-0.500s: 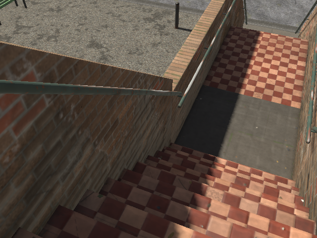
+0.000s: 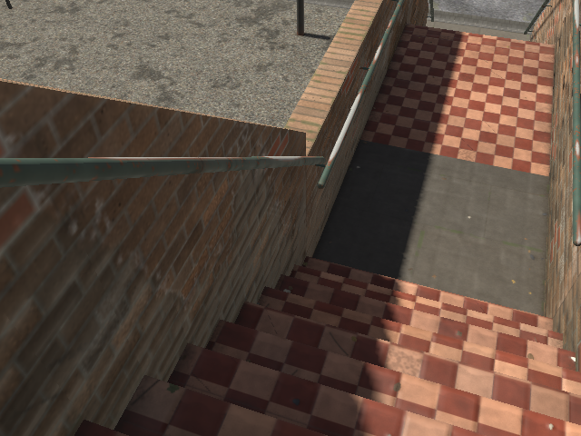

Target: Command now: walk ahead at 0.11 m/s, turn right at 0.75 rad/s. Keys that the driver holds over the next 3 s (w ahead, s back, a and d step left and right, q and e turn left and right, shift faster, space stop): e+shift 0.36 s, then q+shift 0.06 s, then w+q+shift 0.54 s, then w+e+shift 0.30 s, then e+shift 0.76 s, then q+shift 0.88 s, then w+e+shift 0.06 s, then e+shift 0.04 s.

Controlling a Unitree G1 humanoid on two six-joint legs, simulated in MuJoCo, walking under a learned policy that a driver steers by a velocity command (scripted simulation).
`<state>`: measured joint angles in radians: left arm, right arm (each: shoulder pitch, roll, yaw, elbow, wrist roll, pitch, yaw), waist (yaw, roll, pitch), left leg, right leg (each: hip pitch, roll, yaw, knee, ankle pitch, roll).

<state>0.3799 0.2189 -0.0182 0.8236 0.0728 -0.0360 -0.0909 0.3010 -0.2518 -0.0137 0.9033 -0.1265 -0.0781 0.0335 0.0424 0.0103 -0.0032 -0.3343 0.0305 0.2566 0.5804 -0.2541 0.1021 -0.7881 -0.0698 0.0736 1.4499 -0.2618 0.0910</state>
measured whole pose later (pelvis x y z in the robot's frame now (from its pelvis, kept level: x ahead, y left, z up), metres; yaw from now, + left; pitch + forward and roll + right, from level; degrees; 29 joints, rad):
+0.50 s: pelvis +0.02 -0.09 +0.00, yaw -23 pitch +2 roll +0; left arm 0.38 0.30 0.08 0.82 0.06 -0.07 -0.09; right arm 0.25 -0.30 -0.06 0.75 -0.09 -0.08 0.03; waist 0.02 0.00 -0.06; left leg -0.77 0.03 -0.01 1.39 -0.39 -0.05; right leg -0.36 0.03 -0.02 0.67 -0.35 -0.07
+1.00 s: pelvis +0.19 -0.01 -0.15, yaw -4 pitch -2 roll -4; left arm 0.50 0.25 0.06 1.02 0.06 -0.06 0.01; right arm 0.01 -0.29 -0.09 0.74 0.03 0.02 0.04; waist 0.10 0.03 0.02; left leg -0.49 0.09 0.01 0.68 0.26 0.05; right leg -0.25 -0.31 -0.19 1.48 -0.85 0.10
